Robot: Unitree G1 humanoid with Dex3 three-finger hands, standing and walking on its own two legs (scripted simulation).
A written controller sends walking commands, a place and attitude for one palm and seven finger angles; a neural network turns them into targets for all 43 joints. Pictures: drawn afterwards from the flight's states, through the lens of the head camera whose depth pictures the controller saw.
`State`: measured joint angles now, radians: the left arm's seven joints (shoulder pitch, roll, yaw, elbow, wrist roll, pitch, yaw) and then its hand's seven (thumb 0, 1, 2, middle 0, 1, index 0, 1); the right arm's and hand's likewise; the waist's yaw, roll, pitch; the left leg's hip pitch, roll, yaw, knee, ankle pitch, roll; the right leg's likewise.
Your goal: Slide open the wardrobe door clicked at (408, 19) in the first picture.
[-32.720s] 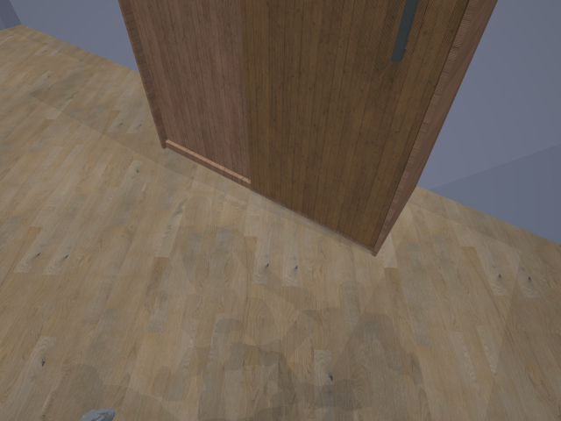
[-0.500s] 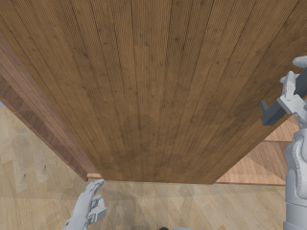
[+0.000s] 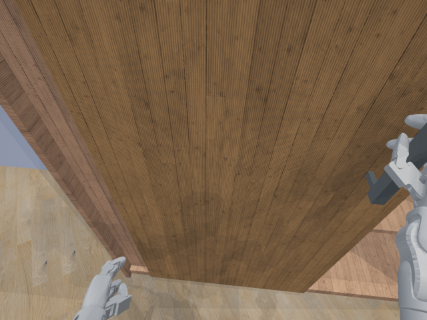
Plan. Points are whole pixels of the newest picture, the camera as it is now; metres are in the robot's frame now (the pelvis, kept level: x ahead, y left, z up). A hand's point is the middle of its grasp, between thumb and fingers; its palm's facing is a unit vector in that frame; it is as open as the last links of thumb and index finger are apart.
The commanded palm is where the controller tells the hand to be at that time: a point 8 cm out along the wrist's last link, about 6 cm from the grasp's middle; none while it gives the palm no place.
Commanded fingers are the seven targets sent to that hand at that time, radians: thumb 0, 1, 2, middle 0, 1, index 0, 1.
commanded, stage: stop walking and hold the door there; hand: right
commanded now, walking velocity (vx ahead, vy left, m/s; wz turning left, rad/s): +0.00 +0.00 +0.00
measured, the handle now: (410, 143) +0.34 -0.28 +0.20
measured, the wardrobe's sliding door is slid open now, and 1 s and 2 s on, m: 0.54 0.53 0.53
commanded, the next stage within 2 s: loosen the grip on the handle in 0.24 s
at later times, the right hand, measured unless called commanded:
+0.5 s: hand (407, 166) +0.31 -0.27 +0.19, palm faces +0.47 +0.88 -0.09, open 7.2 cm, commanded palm +0.27 -0.28 +0.19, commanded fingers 0.00 0.19 -0.38 0.45 1.40 0.45 1.40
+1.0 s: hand (404, 168) +0.31 -0.26 +0.19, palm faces +0.48 +0.87 -0.14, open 14.5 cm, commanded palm +0.26 -0.30 +0.19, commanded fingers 0.00 0.55 -0.20 0.25 1.15 0.25 1.15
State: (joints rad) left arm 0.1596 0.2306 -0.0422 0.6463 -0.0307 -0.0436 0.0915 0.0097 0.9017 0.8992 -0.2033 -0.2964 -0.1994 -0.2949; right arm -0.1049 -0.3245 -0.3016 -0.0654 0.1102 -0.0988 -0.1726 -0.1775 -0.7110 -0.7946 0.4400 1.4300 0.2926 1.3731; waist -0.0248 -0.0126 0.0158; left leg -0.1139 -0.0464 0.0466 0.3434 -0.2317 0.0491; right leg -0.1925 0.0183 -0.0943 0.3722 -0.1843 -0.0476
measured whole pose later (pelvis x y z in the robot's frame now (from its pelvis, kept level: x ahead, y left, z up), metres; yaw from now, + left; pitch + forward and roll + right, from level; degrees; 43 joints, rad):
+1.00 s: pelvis -0.03 +0.01 -0.02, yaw -1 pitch +1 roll +0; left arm 0.24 0.26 -0.02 0.72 -0.02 -0.10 0.08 0.01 0.90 0.90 -0.20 -0.30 -0.20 -0.29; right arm -0.28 -0.37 -0.35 0.20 0.10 -0.16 -0.10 -0.01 0.54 -0.21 0.39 1.27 0.27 1.18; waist -0.03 -0.03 -0.03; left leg -0.29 -0.05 0.07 0.56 -0.30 0.07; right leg -0.35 0.00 -0.07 0.56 -0.24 -0.04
